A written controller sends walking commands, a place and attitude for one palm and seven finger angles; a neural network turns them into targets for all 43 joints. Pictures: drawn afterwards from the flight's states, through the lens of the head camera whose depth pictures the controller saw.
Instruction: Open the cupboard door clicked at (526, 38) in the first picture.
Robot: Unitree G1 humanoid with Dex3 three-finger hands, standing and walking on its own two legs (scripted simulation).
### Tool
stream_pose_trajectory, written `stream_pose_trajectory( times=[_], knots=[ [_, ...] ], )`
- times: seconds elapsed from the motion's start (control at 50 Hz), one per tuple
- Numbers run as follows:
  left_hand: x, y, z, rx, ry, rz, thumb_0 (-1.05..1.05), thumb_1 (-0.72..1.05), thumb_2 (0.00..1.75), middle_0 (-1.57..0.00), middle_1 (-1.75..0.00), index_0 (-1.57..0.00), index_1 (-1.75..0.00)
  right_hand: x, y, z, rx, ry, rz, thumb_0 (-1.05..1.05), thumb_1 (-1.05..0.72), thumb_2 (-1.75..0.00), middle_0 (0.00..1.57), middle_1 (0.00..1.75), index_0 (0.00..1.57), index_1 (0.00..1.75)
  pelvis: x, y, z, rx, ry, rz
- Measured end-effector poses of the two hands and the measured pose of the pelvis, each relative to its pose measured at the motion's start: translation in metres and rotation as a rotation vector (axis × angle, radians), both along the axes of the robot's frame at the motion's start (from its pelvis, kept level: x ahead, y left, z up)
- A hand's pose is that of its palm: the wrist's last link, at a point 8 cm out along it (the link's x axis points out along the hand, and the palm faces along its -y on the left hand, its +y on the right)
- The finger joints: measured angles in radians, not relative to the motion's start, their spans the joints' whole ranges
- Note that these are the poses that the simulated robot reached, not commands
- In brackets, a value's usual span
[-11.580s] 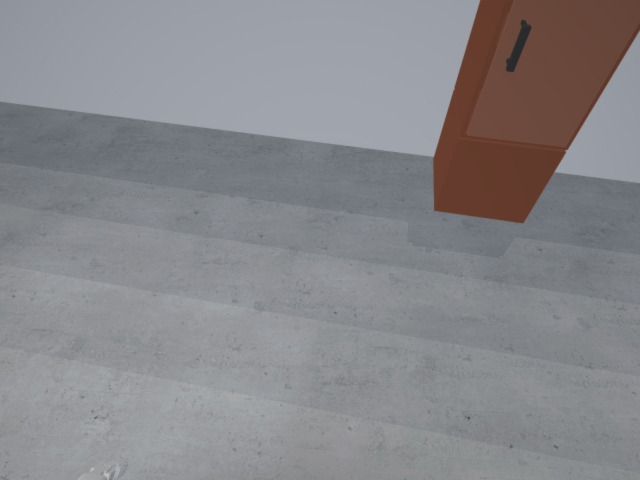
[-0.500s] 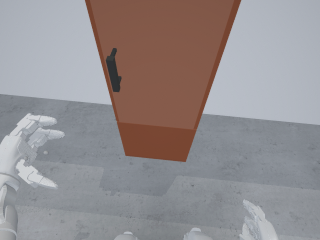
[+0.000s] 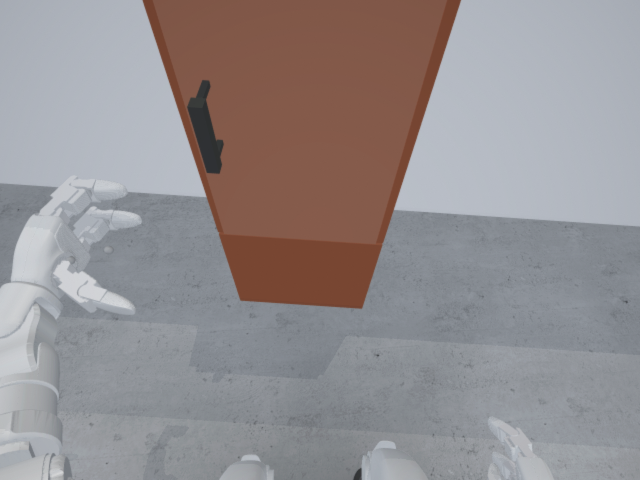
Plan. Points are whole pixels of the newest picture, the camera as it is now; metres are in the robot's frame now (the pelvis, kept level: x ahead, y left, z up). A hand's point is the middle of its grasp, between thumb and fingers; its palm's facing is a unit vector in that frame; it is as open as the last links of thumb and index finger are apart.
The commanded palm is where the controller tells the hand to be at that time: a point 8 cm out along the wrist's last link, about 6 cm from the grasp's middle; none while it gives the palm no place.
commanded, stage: move the hooked fingers beside the handle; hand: left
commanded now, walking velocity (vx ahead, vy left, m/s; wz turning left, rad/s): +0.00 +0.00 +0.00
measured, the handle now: (209, 129) +0.60 +0.18 +0.05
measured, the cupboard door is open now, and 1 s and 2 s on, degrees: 0 0 0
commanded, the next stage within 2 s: slide the fingers in behind the handle in 1.96 s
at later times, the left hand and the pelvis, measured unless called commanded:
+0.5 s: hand (131, 196) +0.45 +0.25 +0.07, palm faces -0.07 -1.00 -0.02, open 14.0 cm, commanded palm +0.43 +0.31 +0.06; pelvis +0.00 +0.00 -0.01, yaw -1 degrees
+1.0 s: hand (143, 150) +0.53 +0.26 +0.07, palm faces -0.07 -1.00 -0.02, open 14.0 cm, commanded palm +0.52 +0.30 +0.06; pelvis +0.00 +0.01 -0.02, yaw -2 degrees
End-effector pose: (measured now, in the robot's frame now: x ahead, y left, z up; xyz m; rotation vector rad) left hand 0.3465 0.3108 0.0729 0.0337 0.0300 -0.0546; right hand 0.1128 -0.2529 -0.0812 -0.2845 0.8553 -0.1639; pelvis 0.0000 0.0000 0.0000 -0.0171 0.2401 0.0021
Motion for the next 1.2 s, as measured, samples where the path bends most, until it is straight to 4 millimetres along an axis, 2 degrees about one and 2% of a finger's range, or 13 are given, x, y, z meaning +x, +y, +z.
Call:
stream_pose_trajectory(
  times=[0.2, 0.42, 0.56, 0.82, 1.2],
  knots=[
    [0.032, 0.001, -0.002, -0.002, -0.005, 0.01, -0.01, -0.5, 0.3, -0.3, -1.2, -0.3, -1.2, -0.032, -0.016, -0.011, -0.024, 0.143, -0.057, 0.01, -0.9, -0.9, 0.2, 0.3, 0.2, 0.3, 0.002, -0.004, -0.003, 0.001, 0.031, -0.008],
    [0.07, 0.001, -0.004, -0.01, -0.001, -0.002, -0.01, -0.5, 0.3, -0.3, -1.2, -0.3, -1.2, -0.054, -0.022, -0.016, -0.047, 0.241, -0.102, 0.01, -0.9, -0.9, 0.2, 0.3, 0.2, 0.3, 0.0, -0.003, -0.008, -0.005, 0.073, -0.013],
    [0.094, -0.003, -0.005, -0.016, -0.001, -0.014, -0.01, -0.5, 0.3, -0.3, -1.2, -0.3, -1.2, -0.07, -0.018, -0.02, -0.047, 0.309, -0.127, 0.01, -0.9, -0.9, 0.2, 0.3, 0.2, 0.3, -0.002, 0.0, -0.012, -0.01, 0.1, -0.017],
    [0.132, 0.001, -0.004, -0.011, 0.013, -0.013, -0.01, -0.5, 0.3, -0.3, -1.2, -0.3, -1.2, -0.108, -0.006, -0.024, -0.047, 0.441, -0.174, 0.01, -0.9, -0.9, 0.2, 0.3, 0.2, 0.3, -0.003, 0.008, -0.017, -0.025, 0.144, -0.019],
    [0.201, 0.009, -0.008, -0.016, 0.015, -0.011, -0.01, -0.5, 0.3, -0.3, -1.2, -0.3, -1.2, -0.154, 0.015, -0.02, -0.064, 0.623, -0.254, 0.01, -0.9, -0.9, 0.2, 0.3, 0.2, 0.3, 0.001, 0.021, -0.029, -0.056, 0.244, -0.028]
  ],
)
